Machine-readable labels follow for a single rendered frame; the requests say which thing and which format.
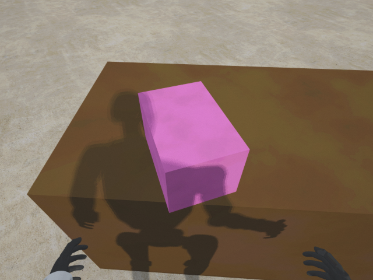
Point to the right robot hand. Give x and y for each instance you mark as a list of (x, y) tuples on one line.
[(333, 269)]

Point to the carton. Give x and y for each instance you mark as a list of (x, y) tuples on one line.
[(197, 153)]

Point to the pedestal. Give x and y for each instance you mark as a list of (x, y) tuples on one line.
[(307, 181)]

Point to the left robot hand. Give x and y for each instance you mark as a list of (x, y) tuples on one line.
[(65, 258)]

